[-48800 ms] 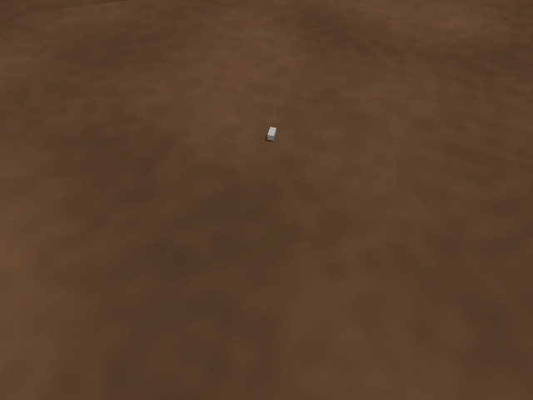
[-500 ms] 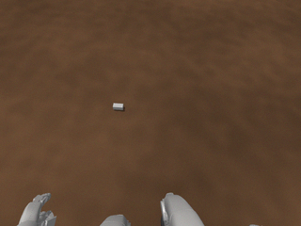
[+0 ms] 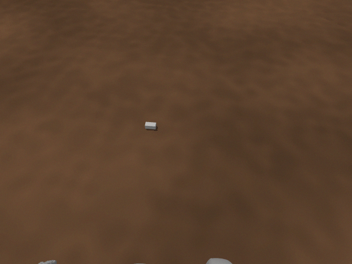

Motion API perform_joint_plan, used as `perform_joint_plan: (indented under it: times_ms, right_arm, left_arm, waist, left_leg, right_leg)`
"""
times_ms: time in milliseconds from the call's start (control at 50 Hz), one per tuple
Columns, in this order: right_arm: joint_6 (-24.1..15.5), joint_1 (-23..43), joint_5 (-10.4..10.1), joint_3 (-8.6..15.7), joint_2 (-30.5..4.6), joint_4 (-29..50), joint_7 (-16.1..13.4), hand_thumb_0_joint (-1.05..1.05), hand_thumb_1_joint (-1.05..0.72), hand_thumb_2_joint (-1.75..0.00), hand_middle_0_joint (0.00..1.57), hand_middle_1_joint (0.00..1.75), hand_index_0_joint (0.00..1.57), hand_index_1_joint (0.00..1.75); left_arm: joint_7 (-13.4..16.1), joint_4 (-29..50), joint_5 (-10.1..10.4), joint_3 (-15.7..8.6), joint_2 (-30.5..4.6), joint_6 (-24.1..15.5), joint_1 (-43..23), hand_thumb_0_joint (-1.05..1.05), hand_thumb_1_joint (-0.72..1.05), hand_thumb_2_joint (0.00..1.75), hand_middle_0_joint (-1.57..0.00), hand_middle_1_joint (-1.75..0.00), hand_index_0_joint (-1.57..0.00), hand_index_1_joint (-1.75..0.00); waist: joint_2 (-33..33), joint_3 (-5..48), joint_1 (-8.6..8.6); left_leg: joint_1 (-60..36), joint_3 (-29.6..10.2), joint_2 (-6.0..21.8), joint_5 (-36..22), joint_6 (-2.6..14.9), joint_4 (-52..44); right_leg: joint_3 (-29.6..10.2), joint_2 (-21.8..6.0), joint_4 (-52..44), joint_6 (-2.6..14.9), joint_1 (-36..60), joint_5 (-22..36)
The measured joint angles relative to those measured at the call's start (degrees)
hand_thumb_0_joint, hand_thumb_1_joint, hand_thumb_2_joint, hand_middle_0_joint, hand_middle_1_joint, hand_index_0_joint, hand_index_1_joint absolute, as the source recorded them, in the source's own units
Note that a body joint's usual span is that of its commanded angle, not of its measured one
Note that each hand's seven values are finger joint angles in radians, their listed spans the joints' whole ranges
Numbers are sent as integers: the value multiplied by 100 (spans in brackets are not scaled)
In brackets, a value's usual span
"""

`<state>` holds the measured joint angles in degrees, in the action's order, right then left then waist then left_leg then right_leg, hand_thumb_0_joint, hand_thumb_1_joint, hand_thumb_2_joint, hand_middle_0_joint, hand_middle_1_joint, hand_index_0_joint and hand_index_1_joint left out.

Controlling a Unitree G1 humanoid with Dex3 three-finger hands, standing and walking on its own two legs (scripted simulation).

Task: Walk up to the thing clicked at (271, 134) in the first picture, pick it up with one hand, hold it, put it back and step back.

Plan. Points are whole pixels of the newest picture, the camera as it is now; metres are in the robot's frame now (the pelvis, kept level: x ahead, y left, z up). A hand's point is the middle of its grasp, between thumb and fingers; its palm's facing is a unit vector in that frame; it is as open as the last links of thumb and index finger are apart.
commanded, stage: step back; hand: left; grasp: from above
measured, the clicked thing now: (150, 125) +1.09 +0.20 -0.74
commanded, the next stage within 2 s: stand in 0.90 s
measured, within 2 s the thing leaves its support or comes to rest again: neither
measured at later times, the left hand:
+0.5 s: hand out of the picture +0.07 +0.27 -0.14, palm faces +0.01 -0.93 -0.37, open 7.4 cm
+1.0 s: hand (73, 262) +0.14 +0.26 -0.13, palm faces -0.05 -0.94 -0.35, open 7.4 cm
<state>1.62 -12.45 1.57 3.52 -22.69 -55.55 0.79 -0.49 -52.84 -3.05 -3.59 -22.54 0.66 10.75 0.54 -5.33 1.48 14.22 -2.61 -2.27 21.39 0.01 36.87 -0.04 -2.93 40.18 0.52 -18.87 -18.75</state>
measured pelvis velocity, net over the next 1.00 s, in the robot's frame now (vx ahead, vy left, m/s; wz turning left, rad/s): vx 0.04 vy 0.00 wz -0.03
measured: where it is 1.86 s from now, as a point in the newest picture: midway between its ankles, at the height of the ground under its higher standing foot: outside the picture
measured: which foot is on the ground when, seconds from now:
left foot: down 0.00-0.26, up 0.28-0.48, down 0.50-1.00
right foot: down 0.00-1.00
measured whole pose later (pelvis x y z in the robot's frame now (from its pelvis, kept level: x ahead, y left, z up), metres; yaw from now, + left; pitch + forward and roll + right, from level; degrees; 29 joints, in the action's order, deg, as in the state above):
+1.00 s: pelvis +0.04 +0.00 +0.02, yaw -2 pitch -2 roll +0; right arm -0.8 -0.2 0.2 0.7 -18.7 -62.7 0.7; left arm -0.3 -63.2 -0.5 -0.3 -20.6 -1.1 4.9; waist -0.2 -4.2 0.5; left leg 11.2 1.3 2.1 10.0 -1.0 23.6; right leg -0.5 -0.7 22.3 -1.0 -5.1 -14.9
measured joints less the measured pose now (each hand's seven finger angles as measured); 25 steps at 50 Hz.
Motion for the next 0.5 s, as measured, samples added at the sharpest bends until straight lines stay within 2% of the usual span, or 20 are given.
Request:
perform_joint_plan:
  times_ms: [20,60,120,180,220,260,280,320,380,460,500]
  right_arm:
    - [-30,-28,25,1,61,-63,8,1,-90,-90,20,30,20,30]
    - [-90,-131,57,-36,137,-117,38,1,-90,-90,20,30,20,30]
    - [-201,-187,88,-110,283,-162,37,1,-90,-90,20,30,20,30]
    - [-235,-193,107,-112,329,-141,69,1,-90,-90,20,30,20,30]
    - [-189,-182,92,-97,308,-104,84,1,-90,-90,20,30,20,30]
    - [-121,-150,52,-79,243,-81,64,1,-90,-90,20,30,20,30]
    - [-88,-153,35,-73,220,-84,42,1,-90,-90,20,30,20,30]
    - [-49,-142,24,-61,191,-119,4,1,-90,-90,20,30,20,30]
    - [-111,-125,-7,-25,76,-134,-1,1,-90,-90,20,30,20,30]
    - [-171,-76,-8,-5,3,-161,23,1,-90,-90,20,30,20,30]
    - [-203,-18,-2,0,5,-192,14,1,-90,-90,20,30,20,30]
  left_arm:
    - [4,-38,30,1,-35,21,14,1,90,90,-20,-30,-21,-30]
    - [-11,-187,83,5,-63,60,79,1,90,90,-20,-30,-21,-30]
    - [-67,-328,149,-13,-162,45,162,1,90,90,-20,-30,-21,-30]
    - [-118,-444,150,-39,-183,0,213,1,90,90,-20,-30,-21,-30]
    - [-123,-493,138,-51,-159,-46,245,1,90,90,-20,-30,-21,-30]
    - [-91,-532,100,-66,-67,-110,222,1,90,90,-20,-30,-21,-30]
    - [-77,-522,73,-65,-21,-151,224,1,90,90,-20,-30,-21,-30]
    - [-66,-474,53,-51,55,-210,234,1,90,90,-20,-30,-21,-30]
    - [-44,-423,77,-13,191,-278,221,1,90,90,-20,-30,-21,-30]
    - [-44,-410,97,53,205,-277,176,1,90,90,-20,-30,-21,-30]
    - [-40,-403,133,92,163,-223,119,1,90,90,-20,-30,-21,-30]
  waist:
    - [96,-10,15]
    - [95,116,-62]
    - [164,163,-118]
    - [144,196,-176]
    - [83,225,-184]
    - [-116,176,-190]
    - [-188,187,-184]
    - [-201,211,-106]
    - [-270,151,-36]
    - [-232,103,-3]
    - [-176,73,-24]
  left_leg:
    - [-56,63,-55,-233,19,-114]
    - [-33,62,-9,-286,133,-200]
    - [-156,97,85,-481,113,-499]
    - [-180,112,184,-525,59,-571]
    - [-132,129,264,-449,18,-465]
    - [-41,29,413,-243,-17,-162]
    - [71,-104,395,82,18,106]
    - [371,-240,220,481,37,774]
    - [693,-262,145,403,33,1216]
    - [662,-49,319,173,-31,522]
    - [427,75,372,-324,-33,-183]
  right_leg:
    - [-120,-10,70,7,-16,-184]
    - [-199,129,337,21,-120,-698]
    - [-190,209,535,46,-144,-635]
    - [-69,209,160,44,68,-704]
    - [27,250,-389,67,354,-512]
    - [138,405,-794,77,560,222]
    - [190,452,-817,85,575,321]
    - [204,431,-795,143,578,246]
    - [246,366,-960,119,727,258]
    - [287,239,-944,10,812,163]
    - [310,163,-726,-54,773,-6]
